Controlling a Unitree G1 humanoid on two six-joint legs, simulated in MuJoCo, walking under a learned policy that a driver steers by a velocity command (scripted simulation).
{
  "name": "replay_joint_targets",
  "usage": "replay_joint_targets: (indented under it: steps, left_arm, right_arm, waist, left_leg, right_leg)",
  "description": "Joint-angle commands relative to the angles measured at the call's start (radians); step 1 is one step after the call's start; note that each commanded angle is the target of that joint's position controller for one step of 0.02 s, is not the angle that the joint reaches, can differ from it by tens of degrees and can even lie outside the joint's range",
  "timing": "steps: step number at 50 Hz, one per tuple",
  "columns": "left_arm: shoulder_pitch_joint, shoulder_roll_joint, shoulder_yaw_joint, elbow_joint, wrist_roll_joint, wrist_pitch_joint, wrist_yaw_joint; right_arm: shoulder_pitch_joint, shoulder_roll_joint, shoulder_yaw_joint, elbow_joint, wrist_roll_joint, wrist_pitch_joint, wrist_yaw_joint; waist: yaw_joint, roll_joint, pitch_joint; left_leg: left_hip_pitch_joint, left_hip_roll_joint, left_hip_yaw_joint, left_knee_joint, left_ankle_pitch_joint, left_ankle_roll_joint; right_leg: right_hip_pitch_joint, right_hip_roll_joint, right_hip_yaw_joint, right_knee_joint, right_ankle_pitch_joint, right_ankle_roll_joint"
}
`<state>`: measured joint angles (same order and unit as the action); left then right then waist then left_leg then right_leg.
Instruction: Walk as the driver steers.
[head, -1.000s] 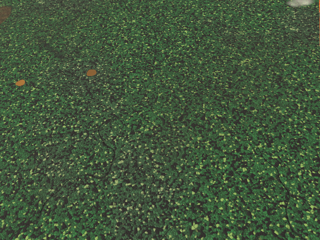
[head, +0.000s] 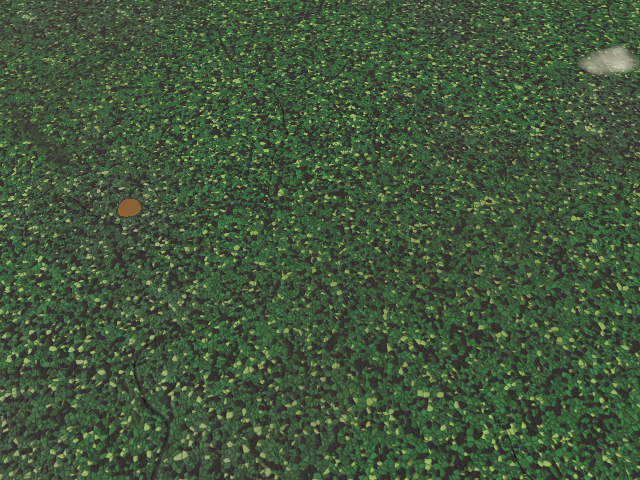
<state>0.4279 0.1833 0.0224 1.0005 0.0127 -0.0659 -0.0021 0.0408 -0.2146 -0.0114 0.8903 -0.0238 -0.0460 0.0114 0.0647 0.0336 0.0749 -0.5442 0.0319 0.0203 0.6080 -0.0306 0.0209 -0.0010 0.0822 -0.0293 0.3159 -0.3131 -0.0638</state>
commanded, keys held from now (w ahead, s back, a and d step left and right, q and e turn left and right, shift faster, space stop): e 0.66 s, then no key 0.14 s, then q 0.20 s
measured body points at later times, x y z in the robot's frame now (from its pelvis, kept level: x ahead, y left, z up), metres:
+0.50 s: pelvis +0.06 +0.00 -0.01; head +0.08 -0.03 +0.44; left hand +0.25 +0.22 -0.12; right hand +0.08 -0.29 -0.15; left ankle +0.16 +0.09 -0.74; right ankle +0.04 -0.09 -0.74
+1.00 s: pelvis +0.07 +0.00 +0.00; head +0.09 +0.00 +0.45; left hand +0.29 +0.17 -0.13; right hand +0.04 -0.27 -0.12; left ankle +0.12 +0.09 -0.74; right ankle +0.04 -0.09 -0.74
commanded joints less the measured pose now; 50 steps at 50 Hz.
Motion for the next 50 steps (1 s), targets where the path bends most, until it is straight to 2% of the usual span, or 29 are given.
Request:
replay_joint_targets:
  steps: [1,2,3,4,5,6,7,8,9,12,16,21,23,24,25,26,27,28,29,31,32,34,40,44,46,47,48,49,50]
  left_arm:
    - [-0.044,0.179,0.042,-0.058,-0.001,0.001,0.015]
    - [-0.061,0.176,0.043,-0.068,-0.013,0.001,0.014]
    - [-0.046,0.131,0.032,-0.116,-0.032,-0.002,0.017]
    - [0.144,0.045,0.022,-0.099,-0.06,0.02,0.031]
    - [0.127,0.147,0.048,-0.063,-0.021,0.048,0.041]
    - [0.042,0.152,0.057,-0.077,-0.001,0.06,0.032]
    - [-0.012,0.139,0.06,-0.094,0.008,0.069,0.022]
    - [-0.046,0.137,0.065,-0.106,0.017,0.081,0.012]
    - [-0.035,0.124,0.064,-0.107,0.023,0.096,0.005]
    - [-0.035,0.108,0.066,-0.121,0.016,0.122,0.004]
    - [-0.135,0.109,0.058,-0.178,0.017,0.144,-0.012]
    - [-0.2,0.132,0.056,-0.241,0.006,0.145,-0.031]
    - [-0.168,0.131,0.057,-0.248,0.005,0.135,-0.033]
    - [-0.131,0.143,0.06,-0.238,0.006,0.126,-0.03]
    - [-0.114,0.196,0.071,-0.24,0.014,0.112,-0.02]
    - [-0.139,0.353,0.104,-0.281,0.009,0.107,-0.011]
    - [-0.084,0.342,0.113,-0.257,0.023,0.107,0.006]
    - [-0.13,0.293,0.099,-0.257,0.018,0.106,0.016]
    - [-0.201,0.257,0.088,-0.27,0.011,0.107,0.018]
    - [-0.266,0.216,0.077,-0.302,0.002,0.101,0.016]
    - [-0.245,0.208,0.075,-0.303,-0.005,0.097,0.011]
    - [-0.207,0.217,0.078,-0.296,-0.008,0.089,0.008]
    - [-0.156,0.215,0.07,-0.276,0.009,0.087,0.016]
    - [-0.21,0.165,0.037,-0.258,0.021,0.081,0.021]
    - [-0.231,0.179,0.032,-0.239,0.009,0.081,0.03]
    - [-0.218,0.178,0.032,-0.241,0.009,0.077,0.033]
    - [-0.171,0.169,0.034,-0.25,0.013,0.077,0.033]
    - [-0.192,0.155,0.029,-0.236,0.005,0.087,0.037]
    - [-0.206,0.175,0.031,-0.227,0.01,0.09,0.04]
  right_arm:
    - [0.154,-0.125,-0.034,0.0,0.001,-0.022,-0.026]
    - [0.247,-0.151,-0.044,0.021,-0.01,-0.04,-0.034]
    - [0.353,-0.232,-0.061,0.017,-0.031,-0.053,-0.045]
    - [0.318,-0.275,-0.072,-0.008,-0.008,-0.035,-0.035]
    - [0.277,-0.207,-0.064,-0.04,0.022,-0.011,-0.031]
    - [0.193,-0.141,-0.046,-0.061,0.022,-0.003,-0.036]
    - [0.126,-0.103,-0.033,-0.074,0.014,0.005,-0.045]
    - [0.109,-0.095,-0.03,-0.076,0.01,0.01,-0.055]
    - [0.112,-0.101,-0.032,-0.074,0.006,0.012,-0.062]
    - [0.124,-0.113,-0.038,-0.073,-0.002,0.005,-0.062]
    - [0.116,-0.138,-0.048,-0.08,-0.007,0.015,-0.055]
    - [0.131,-0.191,-0.071,-0.085,-0.01,0.04,-0.039]
    - [0.124,-0.21,-0.08,-0.088,-0.003,0.051,-0.037]
    - [0.145,-0.205,-0.083,-0.08,-0.004,0.059,-0.034]
    - [0.19,-0.165,-0.081,-0.072,-0.006,0.072,-0.025]
    - [0.166,-0.091,-0.061,-0.143,0.004,0.081,-0.031]
    - [0.061,-0.135,-0.067,-0.157,-0.01,0.094,-0.04]
    - [0.081,-0.119,-0.065,-0.156,0.007,0.098,-0.037]
    - [0.112,-0.123,-0.066,-0.14,0.015,0.09,-0.033]
    - [0.163,-0.152,-0.077,-0.11,-0.012,0.078,-0.027]
    - [0.167,-0.152,-0.08,-0.112,-0.012,0.078,-0.024]
    - [0.16,-0.133,-0.075,-0.122,-0.001,0.082,-0.023]
    - [0.123,-0.117,-0.059,-0.143,0.008,0.095,-0.034]
    - [0.174,-0.09,-0.043,-0.111,0.021,0.092,-0.038]
    - [0.21,-0.083,-0.036,-0.093,0.016,0.079,-0.038]
    - [0.197,-0.129,-0.042,-0.1,0.003,0.065,-0.041]
    - [0.196,-0.218,-0.054,-0.117,-0.007,0.053,-0.04]
    - [0.136,-0.229,-0.058,-0.112,0.015,0.053,-0.027]
    - [0.117,-0.2,-0.057,-0.122,0.017,0.051,-0.016]
  waist:
    - [-0.096,-0.127,-0.073]
    - [-0.139,-0.074,-0.117]
    - [-0.149,0.052,-0.262]
    - [-0.076,0.234,-0.435]
    - [-0.083,0.081,-0.427]
    - [-0.069,0.04,-0.284]
    - [-0.05,0.042,-0.186]
    - [-0.043,0.077,-0.128]
    - [-0.035,0.103,-0.115]
    - [-0.02,0.066,-0.139]
    - [-0.039,0.099,-0.13]
    - [-0.065,0.102,-0.143]
    - [-0.041,0.08,-0.141]
    - [-0.028,0.03,-0.134]
    - [-0.029,-0.153,-0.094]
    - [-0.042,-0.397,-0.032]
    - [0.014,-0.239,-0.008]
    - [-0.038,-0.194,-0.019]
    - [-0.074,-0.167,-0.015]
    - [-0.089,-0.173,-0.085]
    - [-0.084,-0.14,-0.121]
    - [-0.073,-0.111,-0.141]
    - [-0.026,-0.155,-0.123]
    - [-0.044,-0.147,-0.131]
    - [-0.088,-0.103,-0.11]
    - [-0.068,-0.048,-0.11]
    - [-0.02,0.098,-0.128]
    - [-0.017,0.175,-0.077]
    - [-0.028,0.158,-0.057]
  left_leg:
    - [0.239,-0.053,-0.005,-0.12,0.003,0.024]
    - [0.385,-0.011,-0.02,-0.212,0.173,0.038]
    - [0.626,0.235,-0.213,-0.148,0.605,0.085]
    - [0.818,0.481,-0.432,-0.093,0.949,0.25]
    - [0.699,0.425,-0.409,-0.145,0.677,0.256]
    - [0.556,0.364,-0.316,-0.213,0.428,0.231]
    - [0.443,0.309,-0.248,-0.276,0.262,0.202]
    - [0.366,0.275,-0.182,-0.315,0.204,0.189]
    - [0.305,0.253,-0.132,-0.333,0.19,0.19]
    - [0.279,0.256,-0.061,-0.341,0.173,0.215]
    - [0.273,0.266,-0.01,-0.364,-0.048,0.206]
    - [0.282,0.309,0.018,-0.328,-0.164,0.181]
    - [0.255,0.308,0.052,-0.265,-0.187,0.132]
    - [0.207,0.288,0.088,-0.191,-0.208,0.078]
    - [0.128,0.201,0.174,0.008,-0.324,0.001]
    - [-0.126,0.001,0.194,0.198,-0.611,-0.081]
    - [-0.092,0.007,0.026,0.375,-0.57,-0.071]
    - [-0.076,0.012,-0.017,0.415,-0.48,-0.065]
    - [-0.063,0.016,-0.035,0.407,-0.386,-0.054]
    - [-0.053,-0.007,-0.024,0.457,-0.314,-0.045]
    - [-0.045,-0.014,-0.028,0.477,-0.315,-0.048]
    - [-0.057,-0.013,-0.034,0.452,-0.316,-0.059]
    - [0.044,-0.017,-0.03,0.234,-0.371,-0.051]
    - [0.278,-0.028,-0.01,0.008,-0.357,-0.021]
    - [0.432,-0.033,-0.018,-0.257,-0.138,-0.004]
    - [0.473,0.04,-0.128,-0.304,-0.077,0.011]
    - [0.486,0.205,-0.322,-0.313,0.123,0.049]
    - [0.349,0.252,-0.378,-0.309,0.179,0.141]
    - [0.324,0.226,-0.381,-0.315,0.138,0.149]
  right_leg:
    - [-0.054,-0.213,0.16,0.176,0.815,-0.064]
    - [-0.102,-0.165,0.14,0.328,0.715,-0.038]
    - [-0.253,-0.098,0.097,0.584,0.329,-0.009]
    - [-0.443,0.035,0.036,0.866,-0.397,0.005]
    - [-0.456,-0.017,0.081,0.935,-0.354,0.002]
    - [-0.481,-0.048,0.081,0.94,-0.275,0.013]
    - [-0.491,-0.079,0.071,0.909,-0.214,0.027]
    - [-0.487,-0.098,0.066,0.889,-0.171,0.044]
    - [-0.451,-0.095,0.048,0.895,-0.139,0.06]
    - [-0.436,-0.093,0.032,0.85,-0.117,0.077]
    - [-0.428,-0.121,0.006,0.659,-0.074,0.071]
    - [-0.327,-0.107,-0.05,0.465,-0.106,0.04]
    - [-0.233,-0.091,-0.067,0.313,-0.051,0.013]
    - [-0.158,-0.082,-0.038,0.199,0.004,-0.005]
    - [-0.14,-0.196,0.17,-0.021,-0.012,-0.036]
    - [-0.16,-0.472,0.599,-0.123,0.114,-0.153]
    - [-0.239,-0.463,0.53,-0.098,0.233,-0.223]
    - [-0.253,-0.391,0.426,-0.067,0.242,-0.209]
    - [-0.252,-0.318,0.347,-0.058,0.221,-0.166]
    - [-0.173,-0.254,0.285,-0.014,0.395,-0.151]
    - [-0.14,-0.255,0.285,0.004,0.475,-0.157]
    - [-0.08,-0.262,0.295,0.018,0.521,-0.166]
    - [-0.07,-0.277,0.332,0.025,0.484,-0.18]
    - [-0.161,-0.269,0.293,0.034,0.481,-0.149]
    - [-0.23,-0.241,0.264,0.068,0.383,-0.088]
    - [-0.262,-0.204,0.248,0.105,0.295,-0.041]
    - [-0.291,-0.109,0.162,0.209,0.118,-0.008]
    - [-0.26,-0.044,0.092,0.161,-0.004,0.019]
    - [-0.235,-0.044,0.079,0.186,-0.01,0.028]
